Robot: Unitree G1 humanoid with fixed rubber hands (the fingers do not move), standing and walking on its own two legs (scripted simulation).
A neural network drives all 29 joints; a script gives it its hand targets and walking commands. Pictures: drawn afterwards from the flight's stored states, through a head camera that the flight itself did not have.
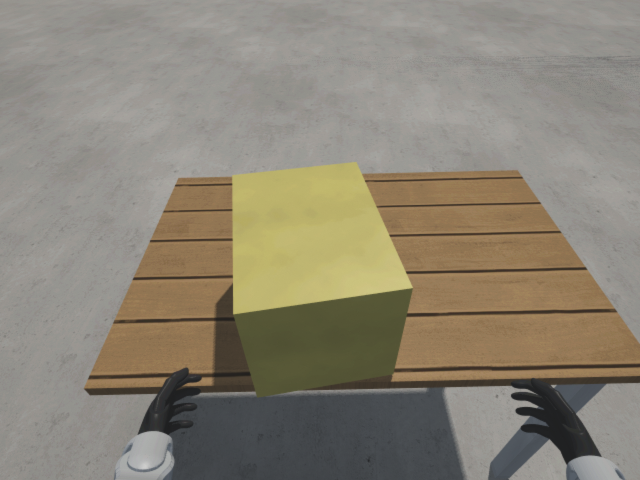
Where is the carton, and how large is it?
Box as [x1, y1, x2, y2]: [232, 162, 412, 397]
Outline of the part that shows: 356,162 232,175 233,315 257,397 393,373 412,287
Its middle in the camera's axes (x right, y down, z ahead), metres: -0.02 +0.05 +0.65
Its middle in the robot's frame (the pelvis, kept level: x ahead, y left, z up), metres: +0.45 +0.05 -0.01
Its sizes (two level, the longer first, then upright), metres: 0.303 0.223 0.219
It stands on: a table, 0.65 m high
